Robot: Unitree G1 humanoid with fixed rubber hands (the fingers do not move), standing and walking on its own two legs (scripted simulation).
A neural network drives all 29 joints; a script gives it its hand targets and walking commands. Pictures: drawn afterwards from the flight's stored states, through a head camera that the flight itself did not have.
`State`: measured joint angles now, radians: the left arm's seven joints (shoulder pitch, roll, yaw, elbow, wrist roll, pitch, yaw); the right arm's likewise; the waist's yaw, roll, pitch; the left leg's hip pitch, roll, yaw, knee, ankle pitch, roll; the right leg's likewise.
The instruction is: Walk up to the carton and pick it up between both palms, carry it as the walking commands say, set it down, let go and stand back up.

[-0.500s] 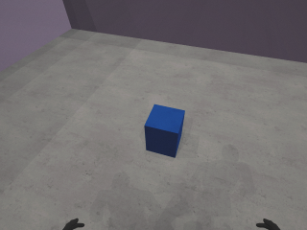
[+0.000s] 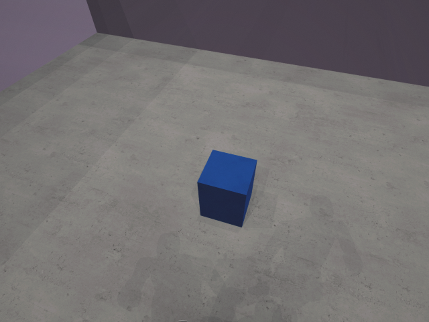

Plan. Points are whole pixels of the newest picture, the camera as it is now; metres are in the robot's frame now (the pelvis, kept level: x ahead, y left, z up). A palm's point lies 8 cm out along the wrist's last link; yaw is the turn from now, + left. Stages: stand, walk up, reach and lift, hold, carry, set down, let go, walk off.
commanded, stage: walk up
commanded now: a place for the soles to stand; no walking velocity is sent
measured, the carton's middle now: (227, 189) +0.86 +0.00 -0.62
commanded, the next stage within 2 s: none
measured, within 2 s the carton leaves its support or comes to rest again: neither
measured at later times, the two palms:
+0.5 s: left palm out of the picture +0.12 +0.33 -0.11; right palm out of the picture +0.16 -0.31 -0.06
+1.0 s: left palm (54, 287) +0.22 +0.37 -0.11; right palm (375, 285) +0.23 -0.27 -0.04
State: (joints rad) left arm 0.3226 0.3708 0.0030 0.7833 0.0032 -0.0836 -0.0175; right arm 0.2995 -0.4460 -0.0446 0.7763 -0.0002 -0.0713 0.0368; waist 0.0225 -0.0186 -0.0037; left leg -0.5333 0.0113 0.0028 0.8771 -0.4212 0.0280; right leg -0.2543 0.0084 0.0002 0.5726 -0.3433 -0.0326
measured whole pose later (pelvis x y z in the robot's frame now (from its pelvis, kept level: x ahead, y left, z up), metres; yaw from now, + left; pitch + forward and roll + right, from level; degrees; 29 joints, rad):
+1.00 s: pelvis +0.17 +0.06 +0.01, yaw -1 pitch -4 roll -3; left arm 0.39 0.42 0.02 0.76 0.00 -0.05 -0.05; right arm 0.37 -0.43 -0.06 0.74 0.00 -0.10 0.02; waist 0.00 -0.04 0.03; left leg -0.18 0.01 0.04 0.50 -0.25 0.06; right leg -0.44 -0.04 0.01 1.02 -0.24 -0.01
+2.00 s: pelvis +0.33 +0.03 -0.01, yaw -2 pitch +1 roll -1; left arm 0.31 0.43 0.02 0.77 0.00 -0.03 0.00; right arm 0.26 -0.40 -0.06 0.75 0.00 -0.05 0.00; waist 0.01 -0.03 0.03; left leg -0.41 0.02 0.05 0.72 -0.32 0.04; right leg -0.38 -0.03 0.01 0.69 -0.32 0.03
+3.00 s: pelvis +0.38 +0.16 +0.00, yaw -7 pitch -2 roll -4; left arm 0.42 0.46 0.02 0.82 0.00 -0.05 0.04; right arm 0.30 -0.41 -0.10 0.69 -0.01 -0.02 0.04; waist -0.03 0.04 0.02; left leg -0.29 0.03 0.13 0.58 -0.27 0.05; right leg -0.48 0.01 0.06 1.12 -0.29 0.00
